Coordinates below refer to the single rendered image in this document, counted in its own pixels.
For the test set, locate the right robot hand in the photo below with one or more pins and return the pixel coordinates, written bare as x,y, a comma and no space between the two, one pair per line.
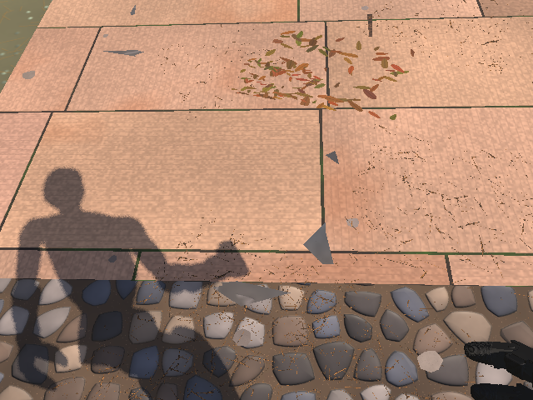
515,357

